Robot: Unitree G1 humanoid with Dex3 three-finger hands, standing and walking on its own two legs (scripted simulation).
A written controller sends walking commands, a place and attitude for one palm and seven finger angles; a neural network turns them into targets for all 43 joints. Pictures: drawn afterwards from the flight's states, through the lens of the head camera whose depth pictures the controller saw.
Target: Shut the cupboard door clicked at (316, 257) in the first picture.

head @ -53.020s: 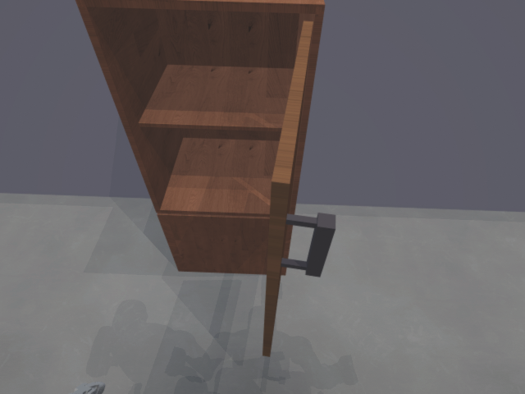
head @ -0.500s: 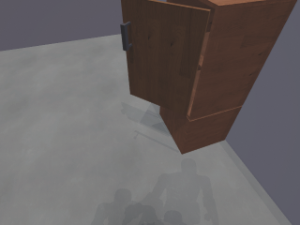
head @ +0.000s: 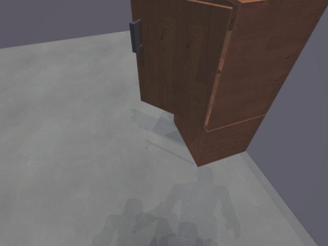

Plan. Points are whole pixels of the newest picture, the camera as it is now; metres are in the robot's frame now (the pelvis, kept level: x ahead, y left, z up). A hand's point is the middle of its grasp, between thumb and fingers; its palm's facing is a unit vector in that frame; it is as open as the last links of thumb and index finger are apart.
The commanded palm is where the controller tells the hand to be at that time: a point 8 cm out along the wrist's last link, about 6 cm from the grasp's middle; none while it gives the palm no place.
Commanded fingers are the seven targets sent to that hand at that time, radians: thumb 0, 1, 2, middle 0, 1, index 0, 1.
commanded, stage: look to check the result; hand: left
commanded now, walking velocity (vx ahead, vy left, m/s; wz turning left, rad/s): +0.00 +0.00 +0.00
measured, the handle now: (137, 36) +0.92 +0.17 +0.07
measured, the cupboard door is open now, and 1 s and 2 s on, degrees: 40 40 40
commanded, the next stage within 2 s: walk to a spot facing it in 0.30 s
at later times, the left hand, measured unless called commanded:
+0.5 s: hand out of the picture +0.07 +0.22 -0.16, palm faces +0.00 -0.95 -0.30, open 7.4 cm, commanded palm none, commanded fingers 0.00 0.90 0.90 -0.20 -0.30 -0.20 -0.30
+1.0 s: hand out of the picture +0.02 +0.23 -0.18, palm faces +0.28 -0.92 -0.26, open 7.4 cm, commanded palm none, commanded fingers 0.00 0.90 0.90 -0.20 -0.30 -0.20 -0.30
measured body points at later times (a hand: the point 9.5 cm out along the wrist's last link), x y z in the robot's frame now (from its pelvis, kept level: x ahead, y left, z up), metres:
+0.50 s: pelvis +0.02 -0.01 +0.00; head +0.03 -0.01 +0.45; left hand +0.07 +0.27 -0.14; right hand +0.09 -0.29 -0.14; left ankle +0.03 +0.11 -0.75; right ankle -0.02 -0.12 -0.75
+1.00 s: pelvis +0.00 +0.01 -0.01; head +0.06 +0.03 +0.43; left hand +0.01 +0.28 -0.16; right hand +0.09 -0.22 -0.17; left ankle +0.03 +0.12 -0.75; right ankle +0.00 -0.14 -0.69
